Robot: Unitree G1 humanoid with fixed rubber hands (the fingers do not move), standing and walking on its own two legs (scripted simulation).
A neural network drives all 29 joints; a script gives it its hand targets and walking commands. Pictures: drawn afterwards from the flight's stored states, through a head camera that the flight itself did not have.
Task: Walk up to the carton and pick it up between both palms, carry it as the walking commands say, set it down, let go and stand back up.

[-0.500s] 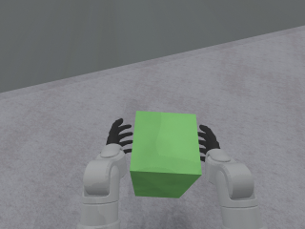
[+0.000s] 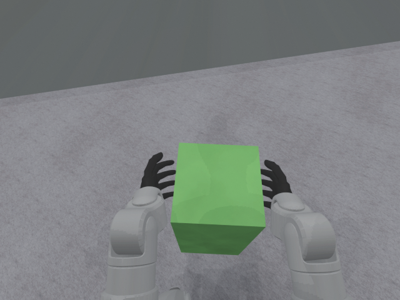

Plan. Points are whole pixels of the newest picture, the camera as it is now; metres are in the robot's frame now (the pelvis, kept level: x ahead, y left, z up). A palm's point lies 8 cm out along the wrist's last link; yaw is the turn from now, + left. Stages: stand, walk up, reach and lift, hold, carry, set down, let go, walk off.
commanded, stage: carry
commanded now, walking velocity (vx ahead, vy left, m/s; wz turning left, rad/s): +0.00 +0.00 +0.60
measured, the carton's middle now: (213, 208) +0.31 -0.01 +0.00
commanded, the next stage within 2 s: none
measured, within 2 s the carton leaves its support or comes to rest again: neither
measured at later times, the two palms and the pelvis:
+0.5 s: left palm (53, 241) +0.24 +0.27 +0.08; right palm (189, 216) +0.27 +0.04 +0.06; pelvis -0.04 +0.09 -0.01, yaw +13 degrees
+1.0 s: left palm out of the picture +0.07 +0.45 +0.08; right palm (60, 291) +0.17 +0.24 +0.07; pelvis -0.14 +0.20 -0.02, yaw +31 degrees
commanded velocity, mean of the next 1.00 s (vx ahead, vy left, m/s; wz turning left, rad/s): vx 0.00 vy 0.19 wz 0.60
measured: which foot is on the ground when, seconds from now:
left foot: up 0.00-0.20, down 0.22-0.54, up 0.56-0.98, down 1.00-1.00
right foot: down 0.00-0.22, up 0.24-0.52, down 0.54-1.00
